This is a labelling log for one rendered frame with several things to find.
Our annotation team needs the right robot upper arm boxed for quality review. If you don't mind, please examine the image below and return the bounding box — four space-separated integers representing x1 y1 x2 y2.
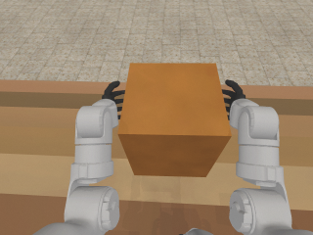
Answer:
229 188 313 235

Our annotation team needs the carton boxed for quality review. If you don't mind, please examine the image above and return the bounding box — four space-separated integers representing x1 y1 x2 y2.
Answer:
117 63 232 177

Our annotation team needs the left robot upper arm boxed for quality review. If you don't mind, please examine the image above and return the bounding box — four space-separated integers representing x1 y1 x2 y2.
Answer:
32 186 120 235

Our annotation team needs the robot left hand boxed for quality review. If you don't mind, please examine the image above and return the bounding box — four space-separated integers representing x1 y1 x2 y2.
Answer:
102 81 125 119

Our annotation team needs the robot left forearm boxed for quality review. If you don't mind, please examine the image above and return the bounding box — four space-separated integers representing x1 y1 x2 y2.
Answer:
64 99 118 220

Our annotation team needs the robot right forearm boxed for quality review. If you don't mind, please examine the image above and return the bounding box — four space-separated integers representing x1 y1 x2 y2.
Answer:
229 98 292 224

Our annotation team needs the robot right hand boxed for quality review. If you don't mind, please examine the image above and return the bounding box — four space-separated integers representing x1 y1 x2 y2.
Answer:
222 79 246 120

